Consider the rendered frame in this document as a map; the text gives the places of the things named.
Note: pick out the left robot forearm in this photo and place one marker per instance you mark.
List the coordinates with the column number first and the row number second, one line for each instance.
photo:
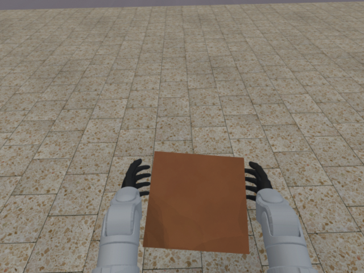
column 119, row 241

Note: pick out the right robot forearm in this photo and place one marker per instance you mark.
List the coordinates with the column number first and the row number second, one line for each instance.
column 282, row 234

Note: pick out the left robot hand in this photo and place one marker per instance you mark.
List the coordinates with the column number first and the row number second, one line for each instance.
column 131, row 178

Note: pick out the right robot hand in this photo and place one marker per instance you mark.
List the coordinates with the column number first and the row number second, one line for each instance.
column 261, row 181

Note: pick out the carton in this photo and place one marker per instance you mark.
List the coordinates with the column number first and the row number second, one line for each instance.
column 197, row 202

